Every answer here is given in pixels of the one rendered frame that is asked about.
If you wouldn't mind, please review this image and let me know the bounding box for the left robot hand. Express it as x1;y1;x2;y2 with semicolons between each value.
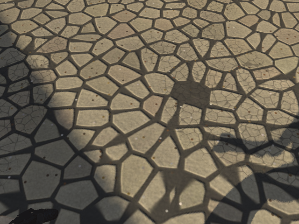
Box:
8;208;59;224

